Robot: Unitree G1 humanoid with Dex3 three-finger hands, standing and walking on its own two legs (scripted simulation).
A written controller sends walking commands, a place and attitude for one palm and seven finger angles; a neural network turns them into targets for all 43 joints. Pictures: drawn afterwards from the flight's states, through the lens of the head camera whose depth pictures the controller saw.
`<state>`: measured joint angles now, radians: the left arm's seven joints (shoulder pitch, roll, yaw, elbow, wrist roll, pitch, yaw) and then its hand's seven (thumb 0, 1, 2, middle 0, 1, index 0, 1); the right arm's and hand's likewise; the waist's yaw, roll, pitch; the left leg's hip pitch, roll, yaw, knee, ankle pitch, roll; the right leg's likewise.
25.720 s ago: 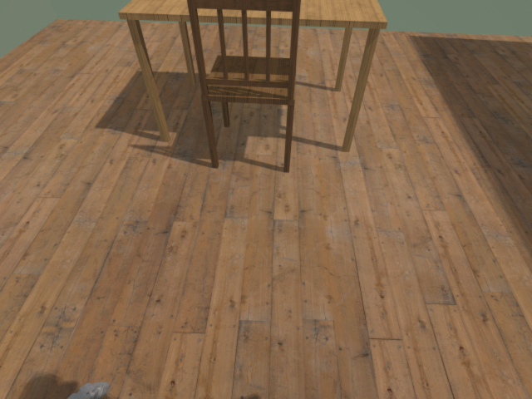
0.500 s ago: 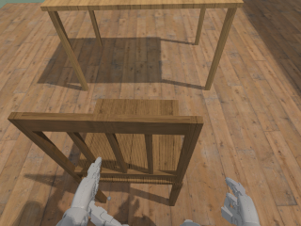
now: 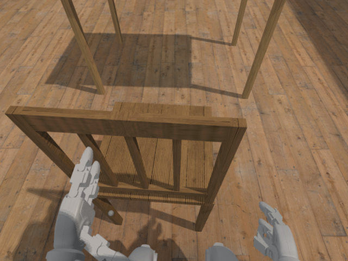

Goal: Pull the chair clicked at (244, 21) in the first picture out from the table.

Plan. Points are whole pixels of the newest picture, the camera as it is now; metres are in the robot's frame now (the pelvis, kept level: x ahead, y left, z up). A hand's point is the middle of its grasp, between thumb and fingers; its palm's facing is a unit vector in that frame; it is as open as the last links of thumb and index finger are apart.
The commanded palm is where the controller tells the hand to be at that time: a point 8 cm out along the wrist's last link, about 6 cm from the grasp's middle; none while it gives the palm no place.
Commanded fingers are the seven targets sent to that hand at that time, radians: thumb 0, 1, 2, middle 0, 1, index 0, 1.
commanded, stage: draw the hand back to the body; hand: left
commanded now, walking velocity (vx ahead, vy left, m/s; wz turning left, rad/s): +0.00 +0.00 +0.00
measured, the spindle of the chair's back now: (139, 165) +0.34 +0.11 -0.01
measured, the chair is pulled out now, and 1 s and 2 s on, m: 0.73 0.73 0.73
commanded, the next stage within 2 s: step back with the hand held close in 1.34 s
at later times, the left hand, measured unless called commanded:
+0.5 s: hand (52, 206) +0.19 +0.20 +0.14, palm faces +0.25 -0.90 -0.37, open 15.7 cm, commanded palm +0.16 +0.25 +0.17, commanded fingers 0.00 0.10 0.51 -0.09 -0.14 -0.09 -0.14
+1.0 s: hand out of the picture +0.23 +0.27 +0.24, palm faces +0.47 -0.76 -0.45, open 8.9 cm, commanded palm +0.18 +0.31 +0.25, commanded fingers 0.00 0.90 0.90 -0.20 -0.30 -0.20 -0.30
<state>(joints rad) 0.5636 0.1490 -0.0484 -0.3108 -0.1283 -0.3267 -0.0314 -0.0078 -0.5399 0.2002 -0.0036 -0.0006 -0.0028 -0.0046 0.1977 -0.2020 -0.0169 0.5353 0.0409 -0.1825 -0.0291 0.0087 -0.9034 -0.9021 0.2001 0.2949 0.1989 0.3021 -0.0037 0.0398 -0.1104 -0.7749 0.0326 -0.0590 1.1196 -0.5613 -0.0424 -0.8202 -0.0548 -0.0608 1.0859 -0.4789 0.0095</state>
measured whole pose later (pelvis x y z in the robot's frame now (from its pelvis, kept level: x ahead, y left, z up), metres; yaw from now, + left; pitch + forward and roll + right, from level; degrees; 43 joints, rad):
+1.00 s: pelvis +0.04 +0.01 +0.08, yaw -1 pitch -3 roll -1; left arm 0.50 0.34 0.34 -0.47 -0.04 -0.07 0.16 0.01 0.66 0.78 -0.18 -0.25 -0.17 -0.26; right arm 0.15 -0.21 0.00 0.67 0.01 -0.11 -0.08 0.01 -0.90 -0.90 0.20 0.30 0.20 0.30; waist 0.08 0.08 0.04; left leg -0.10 0.03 -0.01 0.50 -0.35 -0.01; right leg -0.15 -0.05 -0.04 0.48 -0.27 0.04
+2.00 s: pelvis -0.01 +0.02 +0.07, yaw -2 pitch +2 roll +0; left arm 0.59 0.39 0.42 -0.50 -0.06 -0.13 0.16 0.02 0.89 0.90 -0.21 -0.30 -0.21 -0.31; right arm 0.15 -0.22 -0.04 0.61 0.03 -0.02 -0.10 0.01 -0.91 -0.90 0.20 0.29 0.20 0.30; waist 0.02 0.09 0.07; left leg -0.32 0.02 0.02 0.59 -0.30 -0.01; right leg -0.38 -0.06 -0.01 0.56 -0.21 0.03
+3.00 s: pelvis -0.08 +0.01 +0.07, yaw -2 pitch +2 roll -2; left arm 0.59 0.46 0.50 -0.62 -0.04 -0.26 0.14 0.02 0.89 0.90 -0.21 -0.30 -0.21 -0.31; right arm 0.16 -0.15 -0.03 0.65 -0.01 -0.16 -0.06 0.01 -0.90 -0.90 0.20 0.30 0.20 0.30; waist 0.02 0.02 0.09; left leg -0.41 0.06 -0.02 0.64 -0.27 -0.03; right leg -0.32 -0.01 -0.05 0.52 -0.22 0.00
